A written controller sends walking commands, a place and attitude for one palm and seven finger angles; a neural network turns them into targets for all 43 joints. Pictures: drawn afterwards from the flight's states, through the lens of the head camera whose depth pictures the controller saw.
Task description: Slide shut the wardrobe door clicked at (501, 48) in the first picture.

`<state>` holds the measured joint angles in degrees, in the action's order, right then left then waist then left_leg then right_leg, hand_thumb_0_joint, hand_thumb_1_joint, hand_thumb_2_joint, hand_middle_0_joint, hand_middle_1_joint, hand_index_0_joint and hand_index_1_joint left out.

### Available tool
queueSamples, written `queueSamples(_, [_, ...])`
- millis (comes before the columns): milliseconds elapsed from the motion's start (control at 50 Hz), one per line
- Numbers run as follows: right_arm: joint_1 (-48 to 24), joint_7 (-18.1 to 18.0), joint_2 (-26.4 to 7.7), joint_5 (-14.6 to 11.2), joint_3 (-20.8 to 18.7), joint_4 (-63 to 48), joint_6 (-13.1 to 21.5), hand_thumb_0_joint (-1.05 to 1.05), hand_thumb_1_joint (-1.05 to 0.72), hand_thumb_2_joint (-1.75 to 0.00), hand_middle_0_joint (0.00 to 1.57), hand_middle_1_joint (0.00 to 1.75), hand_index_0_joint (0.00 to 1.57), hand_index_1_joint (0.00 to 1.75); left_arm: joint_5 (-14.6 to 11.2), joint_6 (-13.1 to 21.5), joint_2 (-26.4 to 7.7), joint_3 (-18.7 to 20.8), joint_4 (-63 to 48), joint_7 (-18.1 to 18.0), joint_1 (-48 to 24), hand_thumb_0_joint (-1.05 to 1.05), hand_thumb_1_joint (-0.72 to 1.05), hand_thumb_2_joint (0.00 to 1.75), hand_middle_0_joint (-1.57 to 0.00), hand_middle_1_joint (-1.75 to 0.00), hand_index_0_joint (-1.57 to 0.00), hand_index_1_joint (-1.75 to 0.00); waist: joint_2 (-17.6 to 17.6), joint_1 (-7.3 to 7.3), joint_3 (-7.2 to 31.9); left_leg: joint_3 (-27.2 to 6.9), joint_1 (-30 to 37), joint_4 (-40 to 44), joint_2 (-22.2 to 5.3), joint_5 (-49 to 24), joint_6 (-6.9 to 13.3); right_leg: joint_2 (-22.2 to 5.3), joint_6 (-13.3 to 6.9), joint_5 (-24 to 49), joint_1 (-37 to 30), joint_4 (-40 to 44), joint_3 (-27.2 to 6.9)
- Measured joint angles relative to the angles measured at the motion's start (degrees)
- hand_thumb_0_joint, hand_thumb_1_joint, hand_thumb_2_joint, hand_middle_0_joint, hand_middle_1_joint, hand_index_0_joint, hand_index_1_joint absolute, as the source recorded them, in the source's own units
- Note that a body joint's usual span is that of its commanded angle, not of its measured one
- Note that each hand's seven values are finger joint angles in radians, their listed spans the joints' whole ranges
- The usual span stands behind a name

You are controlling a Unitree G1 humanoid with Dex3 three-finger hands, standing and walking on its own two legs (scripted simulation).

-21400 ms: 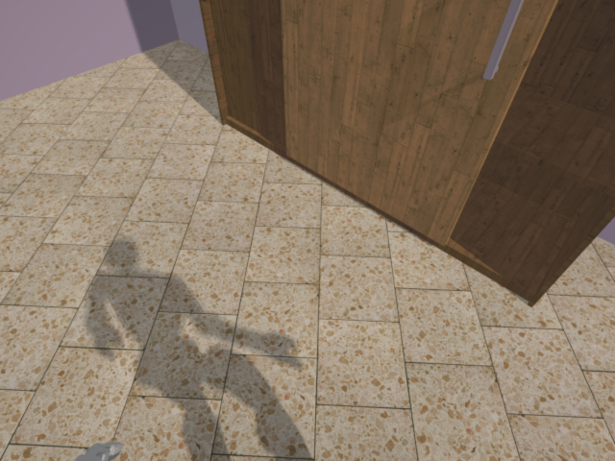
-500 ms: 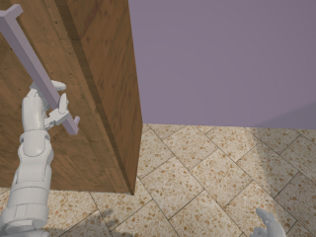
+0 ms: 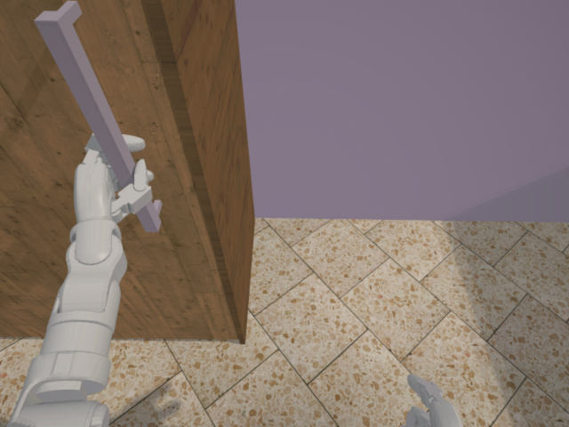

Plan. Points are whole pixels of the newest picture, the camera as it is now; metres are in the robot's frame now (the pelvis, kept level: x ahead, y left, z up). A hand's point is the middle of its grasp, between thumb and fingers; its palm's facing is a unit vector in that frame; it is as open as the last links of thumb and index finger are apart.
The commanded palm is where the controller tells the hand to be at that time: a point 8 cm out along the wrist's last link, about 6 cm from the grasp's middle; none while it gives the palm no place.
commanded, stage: stop walking and hold the door there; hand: left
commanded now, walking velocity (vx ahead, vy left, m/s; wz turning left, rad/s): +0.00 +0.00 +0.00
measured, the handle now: (121, 142) +0.43 +0.26 +0.16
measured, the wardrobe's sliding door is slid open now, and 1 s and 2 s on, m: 0.00 0.00 0.00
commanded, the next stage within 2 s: loosen the grip on the handle in 0.56 s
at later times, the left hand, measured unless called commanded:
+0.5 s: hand (145, 188) +0.39 +0.22 +0.12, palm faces +0.40 -0.89 -0.20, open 5.7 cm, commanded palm +0.35 +0.25 +0.11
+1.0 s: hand (138, 187) +0.39 +0.23 +0.12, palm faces +0.39 -0.90 -0.18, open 11.4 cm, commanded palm +0.35 +0.27 +0.12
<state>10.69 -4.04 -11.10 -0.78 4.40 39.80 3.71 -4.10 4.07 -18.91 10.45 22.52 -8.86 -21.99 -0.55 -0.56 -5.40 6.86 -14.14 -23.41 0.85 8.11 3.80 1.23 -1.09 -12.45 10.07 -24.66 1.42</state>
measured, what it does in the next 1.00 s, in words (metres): stands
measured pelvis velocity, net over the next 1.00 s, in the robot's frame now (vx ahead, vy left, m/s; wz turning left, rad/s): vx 0.00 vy -0.02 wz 0.04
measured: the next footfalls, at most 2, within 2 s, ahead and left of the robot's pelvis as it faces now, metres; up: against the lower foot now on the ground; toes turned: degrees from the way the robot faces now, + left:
none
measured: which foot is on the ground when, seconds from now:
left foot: down 0.00-1.00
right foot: down 0.00-1.00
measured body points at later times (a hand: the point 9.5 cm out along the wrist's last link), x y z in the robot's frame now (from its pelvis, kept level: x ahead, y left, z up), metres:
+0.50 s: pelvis +0.03 -0.03 +0.00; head +0.03 -0.04 +0.45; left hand +0.36 +0.27 +0.13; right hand +0.17 -0.28 -0.11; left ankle +0.06 +0.07 -0.74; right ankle +0.00 -0.11 -0.74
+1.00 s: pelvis +0.00 -0.02 -0.01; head +0.00 -0.02 +0.44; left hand +0.36 +0.28 +0.13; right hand +0.14 -0.28 -0.10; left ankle +0.06 +0.08 -0.74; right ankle +0.00 -0.11 -0.74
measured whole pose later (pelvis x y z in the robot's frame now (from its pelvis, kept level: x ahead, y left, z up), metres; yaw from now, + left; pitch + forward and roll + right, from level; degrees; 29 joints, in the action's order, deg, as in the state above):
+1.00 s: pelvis +0.00 -0.02 -0.01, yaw +2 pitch +2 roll +0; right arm 14.2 -3.9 -15.5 -2.6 1.0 39.0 6.4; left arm -1.2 4.5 -20.3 14.1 32.8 -7.2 -27.0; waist 0.2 1.1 1.8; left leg 3.9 -22.7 -31.8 0.1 11.1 2.5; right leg 1.7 -2.9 -17.3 17.5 -32.9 4.4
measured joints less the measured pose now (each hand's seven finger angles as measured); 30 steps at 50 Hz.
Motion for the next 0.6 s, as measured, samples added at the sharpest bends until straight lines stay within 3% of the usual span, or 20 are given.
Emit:
queueSamples(260, [2.5,-1.5,-4.9,-1.1,-3.5,0.3,-0.8,0.01,-0.90,-0.90,0.20,0.30,0.20,0.30,-0.7,2.2,-0.6,1.9,4.4,0.2,2.8,-0.10,0.72,0.83,-0.44,-1.37,-0.30,-1.40,-0.8,0.12,4.9,-0.9,-0.3,-0.9,-1.7,1.6,-1.8,1.8,-1.7,-1.4,-0.9,1.5,0.6])
queueSamples(600, [1.5,-1.6,-3.2,-1.5,-2.6,-0.7,-2.9,0.01,-0.90,-0.90,0.20,0.30,0.20,0.30,-0.9,2.6,-0.7,3.2,3.2,0.7,6.2,-0.11,0.70,0.84,-0.45,-1.35,-0.31,-1.40,-1.8,0.37,6.0,-1.0,0.3,-2.0,-2.1,3.3,-2.3,2.2,-2.1,-2.7,-1.8,1.2,0.6])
